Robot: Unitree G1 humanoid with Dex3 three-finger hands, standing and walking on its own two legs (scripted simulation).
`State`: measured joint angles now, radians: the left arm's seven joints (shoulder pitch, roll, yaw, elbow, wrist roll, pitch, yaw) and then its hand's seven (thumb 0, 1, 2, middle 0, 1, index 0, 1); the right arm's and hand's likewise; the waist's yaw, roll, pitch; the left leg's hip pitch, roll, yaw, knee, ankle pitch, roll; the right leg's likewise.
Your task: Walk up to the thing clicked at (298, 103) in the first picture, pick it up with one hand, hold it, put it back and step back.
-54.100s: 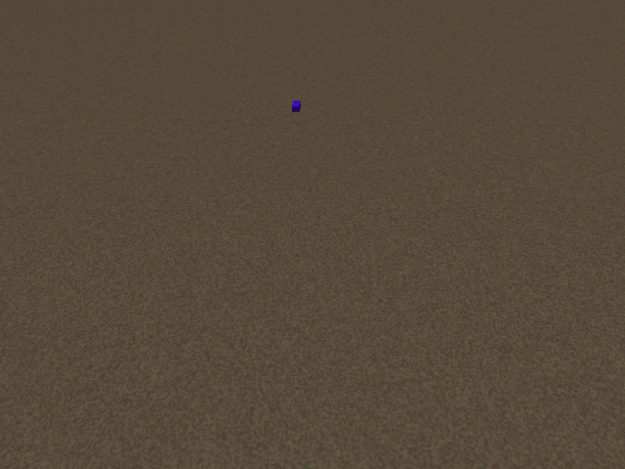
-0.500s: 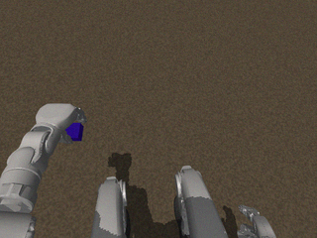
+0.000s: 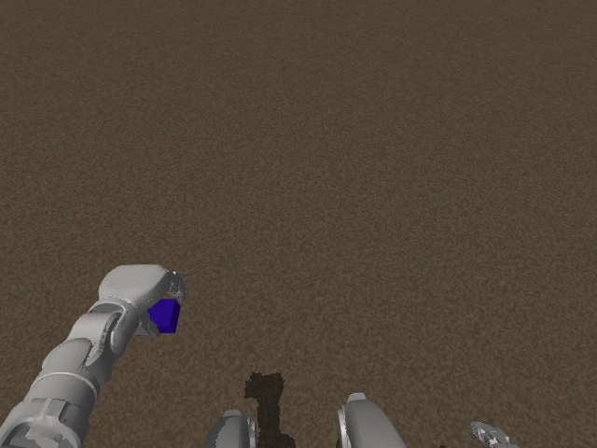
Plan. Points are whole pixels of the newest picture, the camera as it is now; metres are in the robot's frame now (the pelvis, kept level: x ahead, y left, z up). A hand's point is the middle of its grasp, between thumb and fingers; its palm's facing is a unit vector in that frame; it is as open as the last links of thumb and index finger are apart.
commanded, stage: lift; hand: left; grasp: from above
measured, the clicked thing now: (153, 315) +0.36 +0.22 -0.11
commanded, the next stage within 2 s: hold in 0.28 s
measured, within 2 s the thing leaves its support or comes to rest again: neither
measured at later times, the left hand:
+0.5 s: hand (128, 292) +0.35 +0.22 +0.01, palm faces -0.48 +0.00 -0.88, open 7.4 cm
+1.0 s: hand (120, 286) +0.35 +0.22 +0.03, palm faces -0.48 +0.01 -0.88, open 7.5 cm
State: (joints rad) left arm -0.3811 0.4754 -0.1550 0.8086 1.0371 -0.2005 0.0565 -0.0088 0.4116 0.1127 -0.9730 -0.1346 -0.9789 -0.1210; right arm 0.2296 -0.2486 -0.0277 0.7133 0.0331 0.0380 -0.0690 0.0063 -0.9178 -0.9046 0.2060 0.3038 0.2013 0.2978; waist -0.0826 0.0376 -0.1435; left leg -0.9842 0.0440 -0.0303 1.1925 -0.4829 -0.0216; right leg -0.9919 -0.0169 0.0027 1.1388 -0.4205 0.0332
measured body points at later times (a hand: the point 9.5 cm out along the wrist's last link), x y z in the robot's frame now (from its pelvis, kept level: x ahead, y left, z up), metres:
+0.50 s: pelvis +0.03 +0.00 +0.06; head +0.07 +0.00 +0.50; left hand +0.37 +0.22 +0.06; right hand +0.14 -0.26 -0.06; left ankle +0.05 +0.13 -0.64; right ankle +0.07 -0.14 -0.64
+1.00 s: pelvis +0.04 +0.00 +0.07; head +0.06 -0.01 +0.52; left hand +0.37 +0.21 +0.08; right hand +0.16 -0.26 -0.05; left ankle +0.05 +0.13 -0.64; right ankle +0.07 -0.14 -0.64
